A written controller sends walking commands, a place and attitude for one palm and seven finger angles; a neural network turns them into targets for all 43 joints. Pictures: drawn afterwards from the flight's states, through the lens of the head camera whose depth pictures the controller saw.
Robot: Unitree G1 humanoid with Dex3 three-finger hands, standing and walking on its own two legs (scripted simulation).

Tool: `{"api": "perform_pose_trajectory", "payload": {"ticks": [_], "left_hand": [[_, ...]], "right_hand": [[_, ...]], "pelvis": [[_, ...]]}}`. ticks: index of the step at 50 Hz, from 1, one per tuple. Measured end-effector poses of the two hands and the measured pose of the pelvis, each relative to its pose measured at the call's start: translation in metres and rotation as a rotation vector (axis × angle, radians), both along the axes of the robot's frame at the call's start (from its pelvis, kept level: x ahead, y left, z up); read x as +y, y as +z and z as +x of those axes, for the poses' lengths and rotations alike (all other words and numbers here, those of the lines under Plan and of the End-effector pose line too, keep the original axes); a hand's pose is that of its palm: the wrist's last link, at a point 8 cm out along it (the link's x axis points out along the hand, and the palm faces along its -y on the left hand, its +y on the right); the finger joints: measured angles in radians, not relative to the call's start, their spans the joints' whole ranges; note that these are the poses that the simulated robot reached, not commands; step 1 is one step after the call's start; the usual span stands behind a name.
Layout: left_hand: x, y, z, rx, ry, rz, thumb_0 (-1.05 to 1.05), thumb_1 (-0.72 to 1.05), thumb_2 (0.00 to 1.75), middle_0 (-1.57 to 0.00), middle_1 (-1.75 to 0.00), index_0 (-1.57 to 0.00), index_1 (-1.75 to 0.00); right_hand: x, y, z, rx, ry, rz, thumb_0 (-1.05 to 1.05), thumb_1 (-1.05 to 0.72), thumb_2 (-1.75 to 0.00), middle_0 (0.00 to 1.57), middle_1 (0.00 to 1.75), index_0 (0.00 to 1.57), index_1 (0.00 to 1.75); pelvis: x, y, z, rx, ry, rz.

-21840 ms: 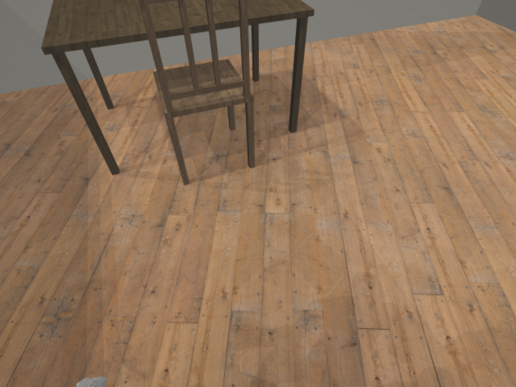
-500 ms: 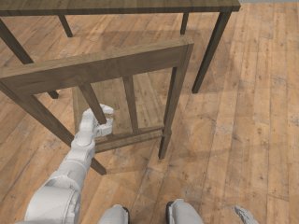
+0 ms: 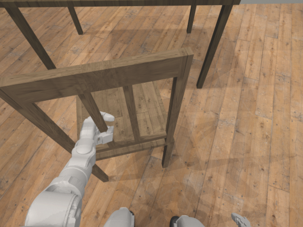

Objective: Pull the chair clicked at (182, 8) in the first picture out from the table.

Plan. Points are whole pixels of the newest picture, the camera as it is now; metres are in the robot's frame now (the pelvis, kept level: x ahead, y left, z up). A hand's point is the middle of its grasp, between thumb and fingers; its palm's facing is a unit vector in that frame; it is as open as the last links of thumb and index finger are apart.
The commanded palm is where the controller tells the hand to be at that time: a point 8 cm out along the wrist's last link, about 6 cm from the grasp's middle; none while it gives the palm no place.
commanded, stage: step backward, pulling the chair out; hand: left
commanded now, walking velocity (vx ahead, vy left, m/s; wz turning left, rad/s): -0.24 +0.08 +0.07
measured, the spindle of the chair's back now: (101, 124) +0.39 +0.18 -0.04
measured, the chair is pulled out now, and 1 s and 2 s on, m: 0.47 0.67 0.67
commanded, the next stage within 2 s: stop walking, hand still on the chair in 0.08 s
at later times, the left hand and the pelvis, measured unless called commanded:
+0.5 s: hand (100, 190) +0.20 +0.15 -0.06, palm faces +0.05 -0.98 -0.17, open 5.6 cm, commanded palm +0.19 +0.20 -0.04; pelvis -0.09 +0.01 +0.01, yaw +1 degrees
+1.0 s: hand (96, 206) +0.16 +0.15 -0.06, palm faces +0.07 -0.98 -0.18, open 5.6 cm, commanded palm +0.15 +0.20 -0.04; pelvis -0.07 +0.01 +0.01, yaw +0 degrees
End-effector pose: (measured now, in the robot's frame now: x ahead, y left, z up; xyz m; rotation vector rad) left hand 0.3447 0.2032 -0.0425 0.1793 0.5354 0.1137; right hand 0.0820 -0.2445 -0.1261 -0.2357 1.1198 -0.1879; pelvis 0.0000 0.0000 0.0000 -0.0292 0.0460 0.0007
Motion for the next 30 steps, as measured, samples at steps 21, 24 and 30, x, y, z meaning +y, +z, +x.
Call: {"api": "perform_pose_trajectory", "payload": {"ticks": [21,24,30], "left_hand": [[-0.001,0.002,-0.137,0.028,-0.016,-0.03,0.06,0.65,0.75,-0.25,-1.22,-0.5,-1.45],[-0.002,0.003,-0.156,0.033,-0.004,-0.03,0.06,0.65,0.76,-0.25,-1.21,-0.5,-1.45],[-0.001,0.003,-0.182,0.044,0.014,-0.026,0.07,0.64,0.78,-0.26,-1.2,-0.5,-1.45]], "right_hand": [[0.008,0.016,-0.084,-0.065,0.004,-0.018,0.01,-0.91,-0.9,0.2,0.3,0.2,0.3],[0.019,0.014,-0.083,-0.077,0.01,0.025,0.01,-0.91,-0.9,0.2,0.3,0.21,0.3],[0.027,0.018,-0.066,-0.148,0.008,0.045,0.01,-0.9,-0.9,0.21,0.3,0.21,0.3]], "pelvis": [[0.012,0.005,-0.086,-0.052,0.022,0.021],[0.009,0.008,-0.087,-0.063,0.024,0.015],[0.009,0.01,-0.083,-0.073,0.012,0.026]]}}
